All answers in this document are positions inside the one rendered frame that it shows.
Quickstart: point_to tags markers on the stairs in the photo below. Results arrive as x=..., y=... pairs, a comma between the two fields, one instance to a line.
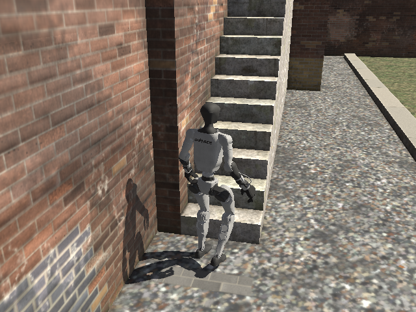
x=249, y=86

